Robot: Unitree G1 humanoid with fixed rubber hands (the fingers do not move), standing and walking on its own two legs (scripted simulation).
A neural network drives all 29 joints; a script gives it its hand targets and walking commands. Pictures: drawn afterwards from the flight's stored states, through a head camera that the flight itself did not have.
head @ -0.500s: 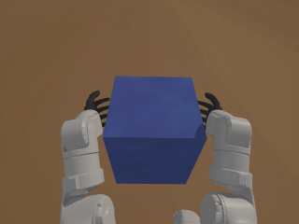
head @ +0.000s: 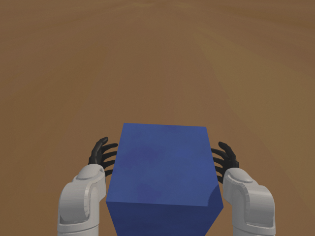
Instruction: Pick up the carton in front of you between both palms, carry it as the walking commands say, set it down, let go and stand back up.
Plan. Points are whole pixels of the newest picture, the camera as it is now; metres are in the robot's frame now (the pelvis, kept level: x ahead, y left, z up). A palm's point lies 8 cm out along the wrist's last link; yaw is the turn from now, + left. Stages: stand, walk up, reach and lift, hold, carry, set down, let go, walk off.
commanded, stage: carry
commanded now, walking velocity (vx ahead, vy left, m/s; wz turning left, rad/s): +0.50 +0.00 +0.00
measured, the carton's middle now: (161, 185) +0.25 +0.00 +0.00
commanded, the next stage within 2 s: none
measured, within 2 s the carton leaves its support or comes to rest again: neither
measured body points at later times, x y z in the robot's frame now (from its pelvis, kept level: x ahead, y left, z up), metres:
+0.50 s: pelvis +0.32 +0.05 -0.01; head +0.30 +0.06 +0.44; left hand +0.58 +0.19 +0.06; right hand +0.55 -0.12 +0.06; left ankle +0.41 +0.13 -0.74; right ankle +0.14 -0.07 -0.64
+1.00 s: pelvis +0.64 -0.02 -0.02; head +0.63 -0.04 +0.43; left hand +0.89 +0.13 +0.08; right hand +0.89 -0.18 +0.06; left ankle +0.45 +0.11 -0.67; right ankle +0.74 -0.11 -0.74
